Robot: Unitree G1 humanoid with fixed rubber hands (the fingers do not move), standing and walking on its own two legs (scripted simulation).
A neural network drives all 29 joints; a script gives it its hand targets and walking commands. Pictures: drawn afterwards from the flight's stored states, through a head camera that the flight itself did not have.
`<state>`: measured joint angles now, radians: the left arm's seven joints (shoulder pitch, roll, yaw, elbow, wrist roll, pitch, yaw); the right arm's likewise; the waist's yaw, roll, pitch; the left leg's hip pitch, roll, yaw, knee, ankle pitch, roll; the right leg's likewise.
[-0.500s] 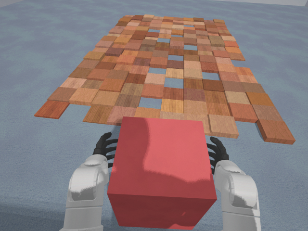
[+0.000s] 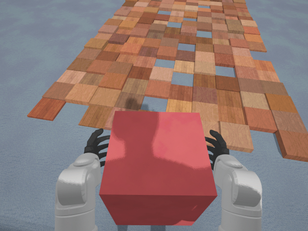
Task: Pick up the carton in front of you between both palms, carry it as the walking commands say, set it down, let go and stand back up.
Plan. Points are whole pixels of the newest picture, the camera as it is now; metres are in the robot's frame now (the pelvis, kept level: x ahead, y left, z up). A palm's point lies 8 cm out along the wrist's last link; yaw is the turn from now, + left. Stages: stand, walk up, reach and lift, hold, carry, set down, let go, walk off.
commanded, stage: carry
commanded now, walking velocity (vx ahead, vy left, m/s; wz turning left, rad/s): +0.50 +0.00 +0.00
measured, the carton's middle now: (155, 171) +0.27 +0.01 +0.02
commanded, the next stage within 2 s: none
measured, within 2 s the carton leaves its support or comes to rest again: neither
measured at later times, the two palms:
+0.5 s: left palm (119, 72) +0.62 +0.16 +0.08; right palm (202, 81) +0.58 -0.14 +0.08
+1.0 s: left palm (142, 12) +1.03 +0.11 +0.14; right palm (203, 14) +1.04 -0.19 +0.14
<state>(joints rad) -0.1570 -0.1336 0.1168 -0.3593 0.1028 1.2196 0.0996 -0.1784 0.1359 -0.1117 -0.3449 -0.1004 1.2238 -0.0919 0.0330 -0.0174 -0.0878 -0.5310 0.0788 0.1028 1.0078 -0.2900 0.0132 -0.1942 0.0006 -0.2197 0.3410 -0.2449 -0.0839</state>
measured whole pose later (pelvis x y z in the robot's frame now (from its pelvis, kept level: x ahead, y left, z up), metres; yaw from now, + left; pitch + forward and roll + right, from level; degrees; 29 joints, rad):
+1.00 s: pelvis +0.64 -0.04 -0.01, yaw -2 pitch +5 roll +1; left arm -0.86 0.02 0.26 0.01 0.03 1.34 0.16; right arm -0.89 -0.03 -0.27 0.02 -0.05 1.36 -0.14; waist 0.05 0.01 0.07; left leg -0.67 0.05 0.03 1.19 -0.35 0.07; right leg -0.36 0.01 -0.18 0.50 -0.24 -0.11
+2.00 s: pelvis +1.36 -0.07 +0.01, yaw -3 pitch +5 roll +1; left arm -0.49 -0.09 0.22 -0.22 0.05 1.28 0.10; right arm -0.45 0.14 -0.21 -0.30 -0.14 1.30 -0.11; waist 0.08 0.00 -0.08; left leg -0.65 0.00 0.13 0.61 -0.01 0.05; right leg 0.01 0.07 -0.06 0.31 -0.29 -0.09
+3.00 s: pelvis +1.95 -0.12 -0.02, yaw -4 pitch +6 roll +1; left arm -0.77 0.02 0.28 -0.01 0.03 1.30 0.14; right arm -0.81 0.03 -0.25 0.02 -0.08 1.30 -0.14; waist 0.00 -0.01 -0.01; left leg -0.41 -0.01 0.14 0.50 -0.17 0.11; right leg -0.25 -0.03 -0.05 0.88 -0.42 -0.01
